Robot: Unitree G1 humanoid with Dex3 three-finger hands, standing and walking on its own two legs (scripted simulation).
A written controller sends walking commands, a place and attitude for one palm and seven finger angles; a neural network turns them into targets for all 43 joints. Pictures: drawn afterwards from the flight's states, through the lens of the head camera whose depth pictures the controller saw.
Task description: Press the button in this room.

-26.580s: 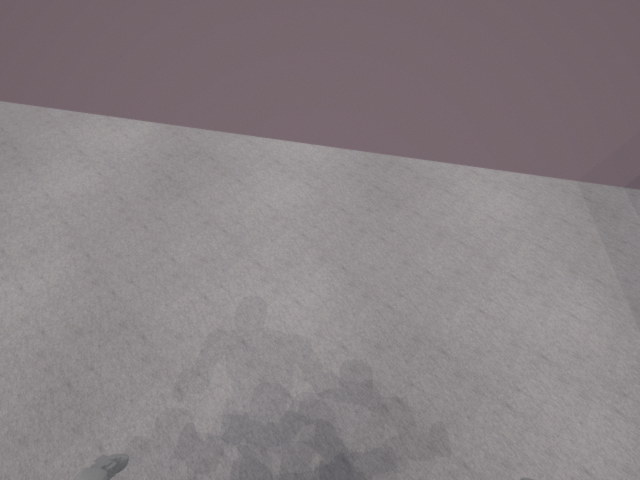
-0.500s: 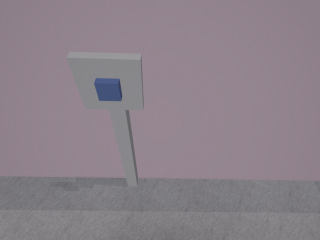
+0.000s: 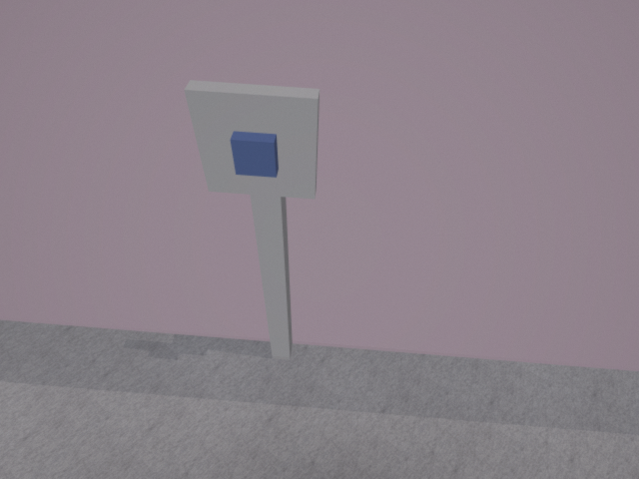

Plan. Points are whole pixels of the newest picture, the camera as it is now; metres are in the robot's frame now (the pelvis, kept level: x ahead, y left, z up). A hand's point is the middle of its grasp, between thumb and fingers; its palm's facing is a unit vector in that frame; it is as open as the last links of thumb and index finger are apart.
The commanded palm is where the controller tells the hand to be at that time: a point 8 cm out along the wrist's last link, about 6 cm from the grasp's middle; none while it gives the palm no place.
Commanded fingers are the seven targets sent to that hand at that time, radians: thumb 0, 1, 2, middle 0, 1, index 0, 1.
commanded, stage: come to a stop and stand still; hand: left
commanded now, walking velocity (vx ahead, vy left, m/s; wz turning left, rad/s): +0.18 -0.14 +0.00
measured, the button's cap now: (255, 153) +0.56 +0.17 +0.10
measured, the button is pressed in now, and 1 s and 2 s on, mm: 0 0 0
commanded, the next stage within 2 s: look again from close up in 0.88 s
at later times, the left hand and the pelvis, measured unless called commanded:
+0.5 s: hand out of the picture +0.05 +0.16 -0.16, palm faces -0.02 -0.97 -0.23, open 7.2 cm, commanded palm none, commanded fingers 0.00 0.90 0.90 -0.20 -0.30 -0.20 -0.30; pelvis +0.01 -0.02 +0.01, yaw +0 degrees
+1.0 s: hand out of the picture +0.01 +0.13 -0.16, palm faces +0.02 -0.98 -0.19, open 7.3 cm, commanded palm none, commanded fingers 0.00 0.90 0.90 -0.20 -0.30 -0.20 -0.30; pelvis +0.03 -0.03 +0.01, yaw -1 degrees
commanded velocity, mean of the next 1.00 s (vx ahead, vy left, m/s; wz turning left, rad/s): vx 0.03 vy -0.04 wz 0.00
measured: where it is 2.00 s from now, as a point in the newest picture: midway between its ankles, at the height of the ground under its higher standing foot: outside the picture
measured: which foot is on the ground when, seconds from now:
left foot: down 0.00-1.00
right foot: down 0.00-0.00, up 0.02-0.40, down 0.42-1.00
